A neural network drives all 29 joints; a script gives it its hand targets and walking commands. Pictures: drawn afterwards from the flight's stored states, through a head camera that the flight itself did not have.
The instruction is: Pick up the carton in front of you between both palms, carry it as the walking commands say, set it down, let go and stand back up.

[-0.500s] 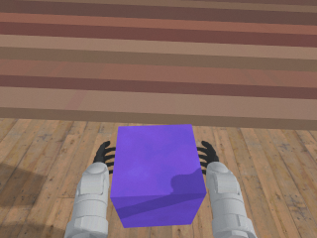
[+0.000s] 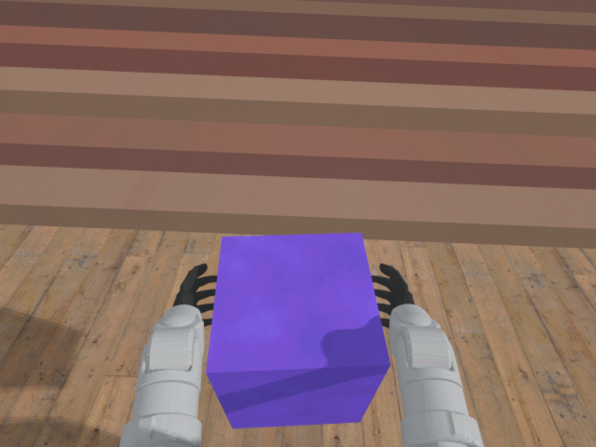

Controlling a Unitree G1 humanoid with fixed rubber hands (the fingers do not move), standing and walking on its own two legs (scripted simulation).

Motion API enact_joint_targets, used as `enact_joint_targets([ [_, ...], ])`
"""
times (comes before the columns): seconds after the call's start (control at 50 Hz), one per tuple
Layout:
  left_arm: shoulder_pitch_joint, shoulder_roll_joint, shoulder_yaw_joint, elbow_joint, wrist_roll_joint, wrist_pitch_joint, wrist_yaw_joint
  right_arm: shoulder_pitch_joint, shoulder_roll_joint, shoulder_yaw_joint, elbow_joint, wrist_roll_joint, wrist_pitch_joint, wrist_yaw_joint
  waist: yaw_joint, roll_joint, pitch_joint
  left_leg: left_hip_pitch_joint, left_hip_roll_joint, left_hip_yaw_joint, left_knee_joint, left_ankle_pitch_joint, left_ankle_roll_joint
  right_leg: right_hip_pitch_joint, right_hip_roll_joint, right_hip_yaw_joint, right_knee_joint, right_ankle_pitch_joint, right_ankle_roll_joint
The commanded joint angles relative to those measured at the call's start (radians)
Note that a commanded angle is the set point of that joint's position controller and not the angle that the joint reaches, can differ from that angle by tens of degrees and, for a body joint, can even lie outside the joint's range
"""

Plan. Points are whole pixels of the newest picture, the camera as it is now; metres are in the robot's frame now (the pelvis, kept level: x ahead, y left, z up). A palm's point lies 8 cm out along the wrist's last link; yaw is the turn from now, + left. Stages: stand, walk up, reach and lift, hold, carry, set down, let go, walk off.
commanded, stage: reach and lift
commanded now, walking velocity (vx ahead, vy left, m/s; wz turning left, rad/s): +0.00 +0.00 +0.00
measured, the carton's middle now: (294, 334) +0.30 +0.00 -0.05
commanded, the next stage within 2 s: hold in 0.28 s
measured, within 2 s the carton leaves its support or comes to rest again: neither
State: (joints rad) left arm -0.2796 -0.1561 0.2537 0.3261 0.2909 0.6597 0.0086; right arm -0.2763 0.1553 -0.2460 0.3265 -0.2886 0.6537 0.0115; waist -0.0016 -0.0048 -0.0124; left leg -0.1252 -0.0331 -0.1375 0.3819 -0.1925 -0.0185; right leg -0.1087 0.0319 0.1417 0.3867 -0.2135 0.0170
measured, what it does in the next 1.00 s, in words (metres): stands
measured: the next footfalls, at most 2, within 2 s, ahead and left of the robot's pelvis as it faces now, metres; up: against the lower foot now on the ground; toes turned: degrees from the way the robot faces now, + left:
right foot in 1.42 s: +0.34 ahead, -0.11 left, +0.00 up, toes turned -11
left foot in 1.86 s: +0.72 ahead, +0.06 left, +0.00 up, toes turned +10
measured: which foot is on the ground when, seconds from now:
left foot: down 0.00-1.00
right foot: down 0.00-1.00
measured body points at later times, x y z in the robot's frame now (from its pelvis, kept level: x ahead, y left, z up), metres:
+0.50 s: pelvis +0.00 +0.00 +0.00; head -0.05 +0.00 +0.45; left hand +0.30 +0.15 +0.04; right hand +0.30 -0.15 +0.05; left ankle +0.02 +0.13 -0.74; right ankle +0.00 -0.13 -0.74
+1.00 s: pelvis +0.04 +0.00 -0.02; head -0.01 +0.01 +0.43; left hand +0.34 +0.15 +0.06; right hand +0.33 -0.15 +0.06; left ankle +0.01 +0.14 -0.75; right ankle +0.00 -0.14 -0.74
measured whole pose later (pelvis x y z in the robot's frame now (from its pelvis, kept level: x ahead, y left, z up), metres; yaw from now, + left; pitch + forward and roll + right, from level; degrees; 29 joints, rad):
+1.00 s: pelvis +0.04 +0.00 -0.02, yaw -2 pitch +2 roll +0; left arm -0.24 -0.10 0.16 0.00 0.15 0.96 0.05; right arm -0.24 0.14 -0.14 0.01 -0.17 0.96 -0.06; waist 0.00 -0.01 -0.18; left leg -0.27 0.04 0.01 0.58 -0.34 -0.02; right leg -0.28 -0.04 0.00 0.61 -0.40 0.01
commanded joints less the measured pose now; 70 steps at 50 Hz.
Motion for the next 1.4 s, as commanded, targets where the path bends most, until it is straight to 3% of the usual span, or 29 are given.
enact_joint_targets([
  [0.0,-0.452,-0.950,-0.553,-0.031,-0.257,-0.024,-0.261,-0.455,0.947,0.540,-0.032,0.248,-0.023,0.242,0.000,0.004,-0.261,0.111,-0.074,0.078,-0.043,0.230,-0.004,0.059,0.074,-0.079,-0.053,0.245,0.008],
  [0.24,-0.440,-0.938,-0.566,-0.077,-0.270,0.004,-0.259,-0.443,0.939,0.554,-0.077,0.261,0.007,0.235,0.000,0.003,-0.236,0.117,-0.075,0.075,-0.054,0.227,-0.005,0.075,0.073,-0.076,-0.065,0.249,0.012],
  [0.34,-0.452,-0.948,-0.635,-0.160,-0.314,0.029,-0.254,-0.456,0.949,0.621,-0.160,0.302,0.033,0.232,-0.004,0.003,-0.284,0.156,-0.075,0.070,-0.061,0.279,-0.009,0.114,0.073,-0.074,-0.072,0.302,0.017],
  [0.48,-0.453,-0.901,-0.556,-0.096,-0.267,0.076,-0.252,-0.458,0.893,0.540,-0.101,0.259,0.079,0.234,-0.001,0.004,-0.136,0.110,-0.068,0.080,-0.093,0.100,-0.004,0.059,0.067,-0.082,-0.104,0.114,0.005],
  [0.68,-0.552,-0.938,-0.558,-0.077,-0.273,0.065,-0.265,-0.559,0.926,0.542,-0.078,0.261,0.064,0.250,-0.002,0.007,-0.188,0.113,-0.064,0.085,-0.076,0.065,-0.003,0.053,0.066,-0.087,-0.088,0.075,0.000],
  [0.7,-0.556,-0.933,-0.555,-0.082,-0.277,0.065,-0.260,-0.558,0.916,0.546,-0.090,0.271,0.065,0.245,-0.003,0.000,-0.211,-0.006,0.105,0.052,0.009,-0.098,0.004,-0.052,-0.102,-0.036,-0.012,-0.092,-0.003],
  [0.74,-0.553,-0.930,-0.583,-0.117,-0.297,0.070,-0.251,-0.560,0.918,0.570,-0.123,0.289,0.070,0.233,-0.002,-0.011,-0.203,-0.090,0.083,0.033,-0.014,-0.445,0.013,-0.139,-0.086,-0.007,-0.056,-0.452,-0.021],
  [0.76,-0.563,-0.929,-0.599,-0.144,-0.307,0.075,-0.246,-0.572,0.918,0.590,-0.151,0.301,0.076,0.227,-0.003,-0.017,-0.188,-0.117,0.080,0.049,0.001,-0.504,0.015,-0.168,-0.085,-0.013,-0.053,-0.511,-0.025],
  [0.82,-0.551,-0.917,-0.667,-0.220,-0.352,0.116,-0.225,-0.559,0.906,0.656,-0.224,0.347,0.115,0.207,0.003,-0.035,-0.258,-0.115,0.077,0.118,0.090,-0.305,0.016,-0.152,-0.111,-0.031,-0.009,-0.357,-0.044],
  [0.86,-0.542,-0.896,-0.719,-0.282,-0.389,0.165,-0.211,-0.549,0.884,0.706,-0.292,0.383,0.163,0.194,0.002,-0.031,-0.288,-0.127,0.093,0.113,0.095,-0.334,0.023,-0.167,-0.124,-0.029,0.012,-0.390,-0.054],
  [0.92,-0.563,-0.859,-0.772,-0.359,-0.449,0.263,-0.193,-0.563,0.840,0.753,-0.366,0.442,0.259,0.177,-0.007,0.104,-0.226,-0.094,0.198,-0.031,-0.054,-0.491,0.070,-0.306,-0.083,-0.137,0.162,-0.368,-0.019],
  [0.96,-0.562,-0.852,-0.800,-0.395,-0.497,0.331,-0.187,-0.531,0.809,0.766,-0.394,0.464,0.324,0.161,-0.008,0.206,-0.203,-0.030,0.287,-0.153,-0.117,-0.461,0.132,-0.377,-0.043,-0.253,0.217,-0.255,0.002],
  [0.98,-0.561,-0.861,-0.818,-0.416,-0.526,0.359,-0.186,-0.525,0.803,0.773,-0.426,0.476,0.351,0.153,-0.006,0.185,-0.195,-0.064,0.279,-0.123,-0.084,-0.394,0.137,-0.321,-0.051,-0.261,0.146,-0.231,-0.001],
  [1.02,-0.531,-0.883,-0.835,-0.453,-0.568,0.404,-0.179,-0.521,0.812,0.801,-0.499,0.508,0.403,0.143,0.001,0.091,-0.239,-0.138,0.192,0.069,0.056,-0.229,0.089,-0.128,-0.073,-0.232,0.050,-0.157,-0.010],
  [1.04,-0.504,-0.883,-0.834,-0.468,-0.576,0.425,-0.176,-0.504,0.825,0.815,-0.529,0.529,0.428,0.140,0.005,-0.018,-0.257,-0.224,0.139,0.181,0.208,-0.105,0.054,-0.018,-0.140,-0.127,0.025,-0.116,-0.040],
  [1.06,-0.459,-0.866,-0.825,-0.478,-0.573,0.442,-0.170,-0.499,0.841,0.828,-0.557,0.554,0.455,0.143,0.014,-0.194,-0.290,-0.368,0.095,0.272,0.387,-0.081,0.007,0.127,-0.245,0.026,0.031,0.064,-0.101],
  [1.08,-0.413,-0.859,-0.815,-0.489,-0.566,0.459,-0.162,-0.492,0.851,0.834,-0.578,0.572,0.475,0.147,0.029,-0.277,-0.261,-0.519,0.056,0.311,0.395,-0.253,-0.017,0.217,-0.316,0.129,0.000,0.241,-0.154],
  [1.1,-0.407,-0.861,-0.814,-0.530,-0.559,0.475,-0.153,-0.496,0.863,0.842,-0.598,0.592,0.491,0.154,0.037,-0.262,-0.224,-0.589,0.047,0.300,0.341,-0.359,-0.015,0.262,-0.337,0.161,0.004,0.386,-0.187],
  [1.12,-0.418,-0.864,-0.820,-0.578,-0.557,0.489,-0.145,-0.484,0.877,0.846,-0.610,0.608,0.502,0.161,0.031,-0.199,-0.231,-0.556,0.046,0.298,0.240,-0.334,-0.006,0.274,-0.325,0.119,0.044,0.449,-0.182],
  [1.14,-0.421,-0.869,-0.830,-0.621,-0.557,0.501,-0.140,-0.445,0.889,0.846,-0.614,0.618,0.510,0.166,0.010,-0.142,-0.279,-0.376,0.039,0.316,0.092,-0.213,0.006,0.207,-0.289,0.013,0.112,0.399,-0.138],
  [1.16,-0.401,-0.874,-0.841,-0.657,-0.561,0.511,-0.139,-0.414,0.895,0.839,-0.623,0.622,0.517,0.168,-0.007,-0.063,-0.358,-0.014,0.051,0.296,-0.030,-0.102,0.024,-0.011,-0.230,-0.140,0.230,0.368,-0.070],
  [1.18,-0.434,-0.886,-0.857,-0.713,-0.580,0.526,-0.148,-0.358,0.891,0.821,-0.616,0.591,0.516,0.161,-0.033,0.181,-0.371,0.234,0.212,0.017,-0.060,0.032,0.085,-0.299,-0.139,-0.300,0.491,0.265,-0.001],
  [1.2,-0.461,-0.899,-0.878,-0.731,-0.605,0.538,-0.163,-0.331,0.883,0.814,-0.621,0.558,0.516,0.152,-0.033,0.385,-0.345,0.442,0.364,-0.198,-0.030,0.500,0.188,-0.615,-0.052,-0.330,0.591,-0.165,0.023],
  [1.22,-0.465,-0.899,-0.888,-0.724,-0.613,0.539,-0.173,-0.339,0.886,0.824,-0.661,0.553,0.523,0.143,-0.040,0.294,-0.291,0.519,0.414,-0.226,-0.022,0.673,0.243,-0.767,-0.053,-0.275,0.613,-0.370,0.000],
  [1.26,-0.440,-0.894,-0.876,-0.723,-0.631,0.543,-0.179,-0.388,0.903,0.843,-0.725,0.581,0.535,0.135,-0.047,0.122,-0.287,0.566,0.415,-0.146,-0.020,0.606,0.220,-0.819,-0.082,-0.243,0.528,-0.441,-0.032],
  [1.28,-0.409,-0.896,-0.870,-0.713,-0.629,0.543,-0.178,-0.399,0.897,0.850,-0.748,0.589,0.538,0.133,-0.043,0.101,-0.284,0.544,0.392,-0.086,-0.020,0.551,0.185,-0.785,-0.093,-0.244,0.426,-0.370,-0.038],
  [1.32,-0.343,-0.889,-0.856,-0.702,-0.606,0.542,-0.167,-0.382,0.872,0.860,-0.771,0.600,0.548,0.137,-0.031,0.154,-0.311,0.418,0.335,0.070,-0.023,0.502,0.130,-0.583,-0.057,-0.305,0.259,-0.154,-0.030],
  [1.34,-0.317,-0.881,-0.848,-0.702,-0.590,0.542,-0.160,-0.378,0.861,0.863,-0.777,0.605,0.553,0.142,-0.020,0.171,-0.325,0.303,0.302,0.163,-0.005,0.518,0.104,-0.407,-0.028,-0.334,0.172,-0.082,-0.035],
  [1.38,-0.282,-0.870,-0.829,-0.699,-0.560,0.544,-0.149,-0.349,0.835,0.867,-0.781,0.615,0.563,0.152,0.004,0.111,-0.391,0.021,0.223,0.335,0.183,0.492,0.046,0.078,0.043,-0.439,0.072,0.076,-0.047],
])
